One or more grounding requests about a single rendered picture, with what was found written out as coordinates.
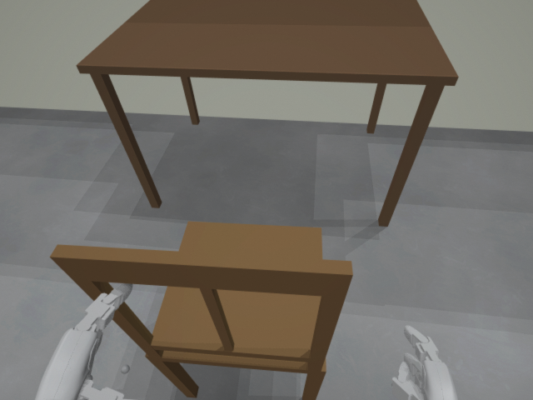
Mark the left robot hand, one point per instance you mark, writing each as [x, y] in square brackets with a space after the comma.
[65, 375]

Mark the chair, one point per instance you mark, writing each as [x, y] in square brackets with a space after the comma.
[238, 295]

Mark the right robot hand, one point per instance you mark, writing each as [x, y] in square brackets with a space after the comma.
[433, 380]

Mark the table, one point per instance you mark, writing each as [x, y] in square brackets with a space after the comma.
[350, 41]

